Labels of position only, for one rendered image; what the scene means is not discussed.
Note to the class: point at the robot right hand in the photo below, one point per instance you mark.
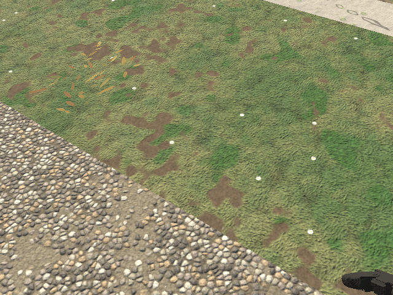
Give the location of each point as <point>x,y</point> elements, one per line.
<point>378,281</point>

